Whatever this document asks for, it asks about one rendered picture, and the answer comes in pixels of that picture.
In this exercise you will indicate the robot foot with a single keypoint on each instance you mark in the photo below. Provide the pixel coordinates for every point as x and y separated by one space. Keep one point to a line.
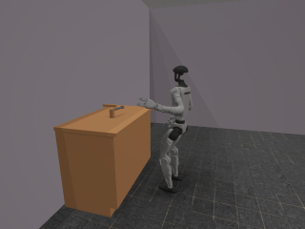
178 178
164 187

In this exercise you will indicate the robot left hand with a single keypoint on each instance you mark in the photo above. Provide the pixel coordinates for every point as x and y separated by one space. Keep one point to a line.
148 105

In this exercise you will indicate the counter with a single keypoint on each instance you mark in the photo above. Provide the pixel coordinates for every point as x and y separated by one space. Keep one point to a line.
101 154

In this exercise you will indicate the tap lever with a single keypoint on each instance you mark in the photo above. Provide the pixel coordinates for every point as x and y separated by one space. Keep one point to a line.
118 108

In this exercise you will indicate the robot left forearm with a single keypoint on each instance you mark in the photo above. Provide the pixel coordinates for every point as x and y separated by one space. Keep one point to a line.
168 110

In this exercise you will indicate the left robot foot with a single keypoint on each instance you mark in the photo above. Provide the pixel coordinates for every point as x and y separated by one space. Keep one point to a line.
164 187

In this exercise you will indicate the robot right hand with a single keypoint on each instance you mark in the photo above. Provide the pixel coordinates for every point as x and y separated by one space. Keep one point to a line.
172 120

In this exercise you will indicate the robot right upper arm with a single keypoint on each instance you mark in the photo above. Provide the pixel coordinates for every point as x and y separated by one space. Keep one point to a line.
191 101

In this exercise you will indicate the right robot foot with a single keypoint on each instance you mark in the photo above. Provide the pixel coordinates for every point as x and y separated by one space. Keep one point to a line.
178 178

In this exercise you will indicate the robot left upper arm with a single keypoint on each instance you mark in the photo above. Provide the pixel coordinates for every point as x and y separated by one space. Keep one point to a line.
175 92

